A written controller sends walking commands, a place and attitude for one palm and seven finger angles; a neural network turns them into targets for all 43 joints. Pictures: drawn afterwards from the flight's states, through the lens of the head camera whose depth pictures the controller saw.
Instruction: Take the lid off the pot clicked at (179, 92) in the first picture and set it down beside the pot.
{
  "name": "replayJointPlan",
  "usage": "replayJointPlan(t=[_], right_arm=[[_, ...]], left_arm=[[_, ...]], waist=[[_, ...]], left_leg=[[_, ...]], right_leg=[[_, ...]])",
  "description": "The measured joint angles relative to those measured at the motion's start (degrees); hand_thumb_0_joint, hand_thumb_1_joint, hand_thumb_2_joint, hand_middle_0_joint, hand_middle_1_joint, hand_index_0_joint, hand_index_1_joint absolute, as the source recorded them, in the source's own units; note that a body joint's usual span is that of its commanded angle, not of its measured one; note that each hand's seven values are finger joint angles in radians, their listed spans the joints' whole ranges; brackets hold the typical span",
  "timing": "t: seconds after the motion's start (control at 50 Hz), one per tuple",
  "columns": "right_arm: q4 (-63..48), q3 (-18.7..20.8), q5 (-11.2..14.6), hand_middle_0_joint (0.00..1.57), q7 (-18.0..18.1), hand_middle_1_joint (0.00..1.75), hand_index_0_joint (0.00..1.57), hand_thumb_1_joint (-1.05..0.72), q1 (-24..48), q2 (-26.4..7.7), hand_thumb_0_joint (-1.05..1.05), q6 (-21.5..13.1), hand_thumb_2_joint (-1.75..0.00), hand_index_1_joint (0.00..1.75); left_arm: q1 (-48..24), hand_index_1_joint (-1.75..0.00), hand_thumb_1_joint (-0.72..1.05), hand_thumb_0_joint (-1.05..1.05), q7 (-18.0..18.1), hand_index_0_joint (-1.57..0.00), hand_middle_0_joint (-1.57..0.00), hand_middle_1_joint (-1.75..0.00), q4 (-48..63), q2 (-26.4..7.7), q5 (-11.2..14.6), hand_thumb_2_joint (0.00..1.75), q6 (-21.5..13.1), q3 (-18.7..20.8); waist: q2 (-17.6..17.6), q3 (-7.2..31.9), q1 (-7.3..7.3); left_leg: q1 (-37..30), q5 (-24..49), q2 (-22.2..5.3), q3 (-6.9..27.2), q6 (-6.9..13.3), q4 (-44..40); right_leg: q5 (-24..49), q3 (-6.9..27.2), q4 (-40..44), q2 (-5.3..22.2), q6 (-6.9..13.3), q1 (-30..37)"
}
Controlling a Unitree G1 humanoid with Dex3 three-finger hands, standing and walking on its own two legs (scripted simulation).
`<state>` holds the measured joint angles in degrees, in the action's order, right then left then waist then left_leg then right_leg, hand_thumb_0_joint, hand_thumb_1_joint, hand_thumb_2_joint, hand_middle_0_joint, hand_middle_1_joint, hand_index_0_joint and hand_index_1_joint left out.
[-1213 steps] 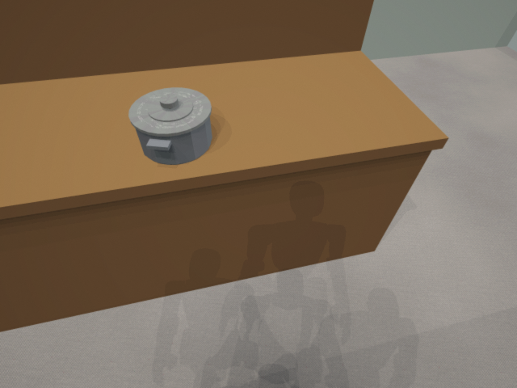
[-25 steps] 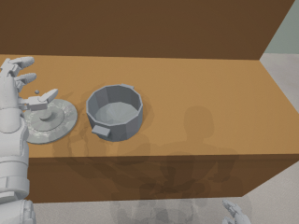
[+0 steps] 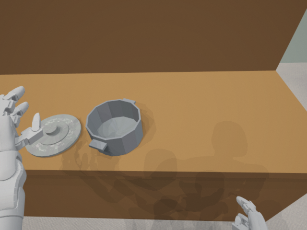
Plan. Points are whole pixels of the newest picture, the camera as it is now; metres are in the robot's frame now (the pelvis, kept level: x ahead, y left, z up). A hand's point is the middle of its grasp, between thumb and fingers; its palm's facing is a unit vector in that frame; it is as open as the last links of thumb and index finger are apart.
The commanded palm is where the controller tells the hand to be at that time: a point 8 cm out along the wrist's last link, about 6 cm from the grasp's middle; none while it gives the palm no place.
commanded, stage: draw the hand back to the body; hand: left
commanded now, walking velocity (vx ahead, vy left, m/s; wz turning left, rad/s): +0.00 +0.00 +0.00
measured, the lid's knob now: (51, 129) +0.46 +0.43 -0.05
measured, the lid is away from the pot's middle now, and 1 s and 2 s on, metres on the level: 0.25 0.25 0.25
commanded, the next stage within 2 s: step back with the hand held close in 0.92 s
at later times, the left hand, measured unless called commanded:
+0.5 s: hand (34, 153) +0.23 +0.26 +0.16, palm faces +0.42 -0.84 -0.34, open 7.4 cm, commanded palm +0.17 +0.30 +0.17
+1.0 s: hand (12, 185) +0.16 +0.27 +0.16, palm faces +0.40 -0.85 -0.35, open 7.4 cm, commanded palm +0.11 +0.31 +0.17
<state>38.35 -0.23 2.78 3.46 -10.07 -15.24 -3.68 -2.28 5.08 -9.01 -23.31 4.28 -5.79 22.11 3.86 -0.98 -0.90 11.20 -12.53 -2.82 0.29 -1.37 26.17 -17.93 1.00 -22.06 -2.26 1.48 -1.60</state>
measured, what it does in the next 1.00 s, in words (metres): stands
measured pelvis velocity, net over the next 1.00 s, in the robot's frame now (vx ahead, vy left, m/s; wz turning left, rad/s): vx -0.02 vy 0.03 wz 0.01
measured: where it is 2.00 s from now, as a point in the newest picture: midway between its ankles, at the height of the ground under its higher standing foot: outside the picture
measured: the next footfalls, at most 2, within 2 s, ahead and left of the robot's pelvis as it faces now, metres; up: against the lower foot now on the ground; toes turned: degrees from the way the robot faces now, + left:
none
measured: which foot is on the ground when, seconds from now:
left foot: down 0.00-1.00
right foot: down 0.00-1.00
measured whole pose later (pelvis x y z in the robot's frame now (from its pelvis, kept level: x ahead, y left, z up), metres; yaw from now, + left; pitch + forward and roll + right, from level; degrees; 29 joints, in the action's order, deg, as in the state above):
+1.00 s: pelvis -0.02 +0.03 +0.00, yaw +0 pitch -5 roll -1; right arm 35.8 -1.6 0.5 3.9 -8.8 -12.0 -5.7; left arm 29.6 4.9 26.4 -18.4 4.4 -6.3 16.2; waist 3.3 -1.3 -3.8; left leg 9.7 -11.3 -1.2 -0.1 0.2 26.1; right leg -15.8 1.0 -20.1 -0.5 -0.6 0.8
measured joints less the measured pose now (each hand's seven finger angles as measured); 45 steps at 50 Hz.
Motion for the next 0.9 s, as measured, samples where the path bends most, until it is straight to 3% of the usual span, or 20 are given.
replayJointPlan(t=[0.28, 0.78, 0.9], right_arm=[[-0.8, 0.1, -0.6, 0.2, 0.3, 0.3, 0.2, -0.91, 1.5, 0.7, 0.01, -0.8, -0.9, 0.3], [-2.2, -0.7, -1.9, 0.2, 0.1, 0.3, 0.2, -0.91, 0.6, 2.7, 0.01, -1.4, -0.9, 0.3], [-2.4, -1.0, -2.1, 0.2, 0.5, 0.3, 0.2, -0.91, 1.0, 3.0, 0.01, -1.7, -0.9, 0.3]], left_arm=[[10.1, -0.32, 0.86, 0.01, -0.4, -0.21, -0.22, -0.32, 12.1, 3.0, 1.2, 0.89, -0.6, -1.1], [31.2, -0.31, 0.89, 0.01, -1.0, -0.21, -0.21, -0.3, 33.1, 4.5, 0.6, 0.9, -1.1, -5.3], [32.3, -0.31, 0.89, 0.01, -0.6, -0.21, -0.21, -0.3, 34.9, 4.4, 0.3, 0.9, -0.9, -5.8]], waist=[[0.1, -0.7, -1.43], [-0.4, 0.2, -2.05], [-0.5, 0.0, -2.67]], left_leg=[[-1.8, 0.3, -0.1, 0.2, -0.4, -1.1], [-2.0, 0.5, 1.1, -0.8, 0.9, -0.6], [-1.7, 0.9, 1.4, -0.5, 1.3, -0.2]], right_leg=[[0.1, -0.3, 0.8, -0.1, 0.4, 1.7], [1.3, 0.5, 1.9, 1.2, -1.4, 2.5], [1.7, 0.1, 2.0, 1.6, -1.9, 2.5]])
